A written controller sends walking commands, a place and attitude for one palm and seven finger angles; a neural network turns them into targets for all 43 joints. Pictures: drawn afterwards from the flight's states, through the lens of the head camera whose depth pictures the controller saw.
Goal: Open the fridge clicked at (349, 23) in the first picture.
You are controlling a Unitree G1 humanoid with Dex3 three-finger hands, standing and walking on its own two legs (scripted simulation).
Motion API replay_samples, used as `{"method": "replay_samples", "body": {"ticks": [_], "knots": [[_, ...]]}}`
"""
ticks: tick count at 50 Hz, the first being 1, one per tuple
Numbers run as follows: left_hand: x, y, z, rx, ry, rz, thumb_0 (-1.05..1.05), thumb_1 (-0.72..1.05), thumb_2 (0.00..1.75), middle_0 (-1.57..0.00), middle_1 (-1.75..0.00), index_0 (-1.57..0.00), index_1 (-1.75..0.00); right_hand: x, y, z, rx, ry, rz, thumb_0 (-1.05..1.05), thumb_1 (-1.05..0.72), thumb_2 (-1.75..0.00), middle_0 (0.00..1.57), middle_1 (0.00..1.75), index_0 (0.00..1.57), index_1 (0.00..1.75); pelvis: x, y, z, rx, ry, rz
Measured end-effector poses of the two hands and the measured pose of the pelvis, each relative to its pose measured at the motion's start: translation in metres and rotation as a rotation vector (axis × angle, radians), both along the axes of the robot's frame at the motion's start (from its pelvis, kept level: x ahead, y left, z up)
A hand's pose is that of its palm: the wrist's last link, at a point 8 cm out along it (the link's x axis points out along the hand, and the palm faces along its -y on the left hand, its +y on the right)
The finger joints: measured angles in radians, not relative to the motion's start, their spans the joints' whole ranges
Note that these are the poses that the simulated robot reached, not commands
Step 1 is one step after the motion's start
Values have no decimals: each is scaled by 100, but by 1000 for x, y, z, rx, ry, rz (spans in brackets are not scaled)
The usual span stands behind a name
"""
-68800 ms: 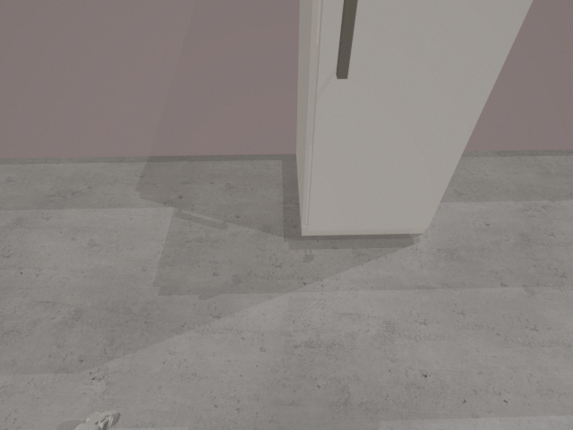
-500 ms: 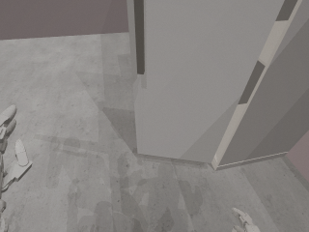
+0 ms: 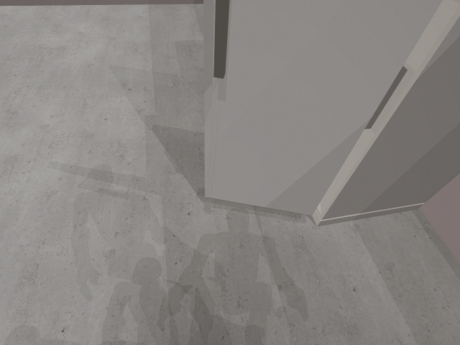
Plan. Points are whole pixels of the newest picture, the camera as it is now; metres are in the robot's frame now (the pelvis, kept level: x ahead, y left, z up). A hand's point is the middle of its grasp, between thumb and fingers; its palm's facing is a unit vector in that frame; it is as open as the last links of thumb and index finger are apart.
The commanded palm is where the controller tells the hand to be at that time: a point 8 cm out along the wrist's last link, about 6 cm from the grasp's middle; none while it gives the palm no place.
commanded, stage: let the arm hang, fingers relaxed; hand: left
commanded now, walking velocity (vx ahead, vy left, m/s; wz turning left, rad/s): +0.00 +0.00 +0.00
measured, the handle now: out of the picture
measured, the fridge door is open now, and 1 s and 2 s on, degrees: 69 69 69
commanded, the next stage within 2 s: look to check the result in 0.58 s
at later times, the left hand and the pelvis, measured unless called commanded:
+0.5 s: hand out of the picture +0.13 +0.25 -0.15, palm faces -0.06 -0.94 -0.34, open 7.4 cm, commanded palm none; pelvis +0.03 +0.01 +0.01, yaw -1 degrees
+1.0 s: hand out of the picture +0.13 +0.23 -0.15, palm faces -0.05 -0.94 -0.33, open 7.4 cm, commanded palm none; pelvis +0.05 -0.01 +0.01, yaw -2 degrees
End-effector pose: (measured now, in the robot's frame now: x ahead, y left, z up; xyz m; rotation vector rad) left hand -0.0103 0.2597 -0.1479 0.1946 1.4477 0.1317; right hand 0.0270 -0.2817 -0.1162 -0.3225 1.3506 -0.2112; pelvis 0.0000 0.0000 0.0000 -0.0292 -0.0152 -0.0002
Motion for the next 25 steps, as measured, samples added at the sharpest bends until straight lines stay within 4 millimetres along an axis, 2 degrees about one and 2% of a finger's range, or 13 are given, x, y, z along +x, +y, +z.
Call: {"method": "replay_samples", "body": {"ticks": [5, 9, 12, 19, 25], "knots": [[12, 36, 17, 97, -14, 1, 1, 91, 90, -20, -30, -20, -30, 1, 11, -9, 36, -6, -17, 0, -90, -89, 20, 30, 21, 30, 4, 6, 2, 6, -5, -6], [38, 55, 31, 154, -72, -15, 1, 91, 90, -20, -30, -20, -30, 13, 18, -14, 62, -39, -18, 0, -90, -89, 20, 30, 21, 30, 7, 10, 3, 14, -8, -11], [61, 61, 38, 177, -125, -33, 0, 91, 90, -20, -30, -20, -30, 26, 19, -15, 74, -68, -14, 0, -90, -89, 20, 30, 21, 30, 10, 11, 4, 19, -8, -14], [110, 53, 45, 166, -226, -76, 0, 90, 90, -19, -30, -20, -30, 54, 11, -9, 66, -127, -8, 0, -90, -89, 20, 30, 21, 30, 20, 10, 6, 26, -6, -20], [135, 33, 39, 117, -255, -101, 0, 90, 90, -20, -30, -20, -30, 68, -1, -1, 35, -143, -8, 0, -90, -89, 20, 30, 21, 30, 28, 6, 7, 29, -1, -25]]}}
